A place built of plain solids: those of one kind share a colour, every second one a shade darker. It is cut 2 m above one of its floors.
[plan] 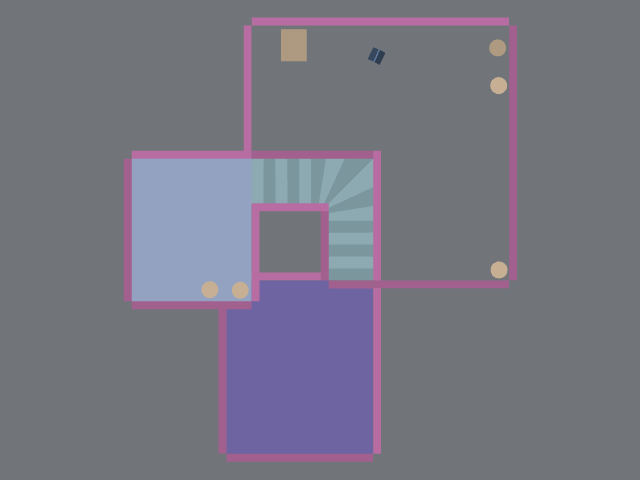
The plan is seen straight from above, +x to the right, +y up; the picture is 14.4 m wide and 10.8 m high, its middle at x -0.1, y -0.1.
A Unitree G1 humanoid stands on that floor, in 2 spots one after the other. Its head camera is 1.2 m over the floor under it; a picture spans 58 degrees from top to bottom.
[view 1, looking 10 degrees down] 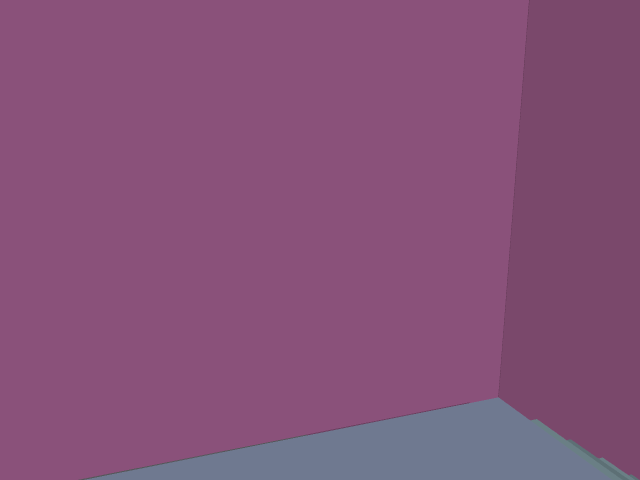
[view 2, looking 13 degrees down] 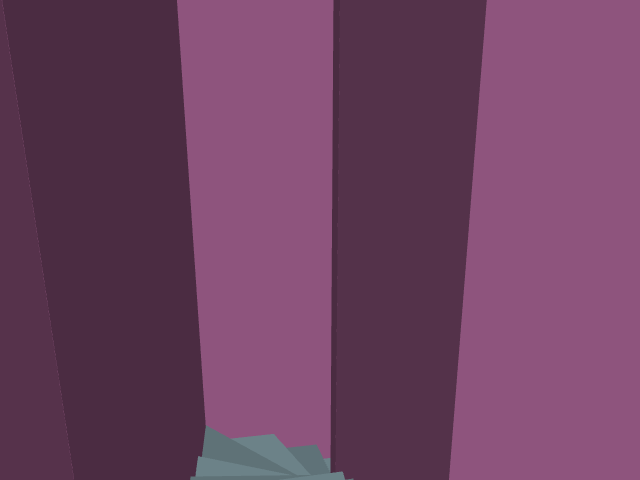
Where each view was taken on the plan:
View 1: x -3.17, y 0.03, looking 72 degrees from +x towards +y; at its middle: wall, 1.81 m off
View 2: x -2.64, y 1.29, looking -10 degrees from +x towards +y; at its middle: wall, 3.89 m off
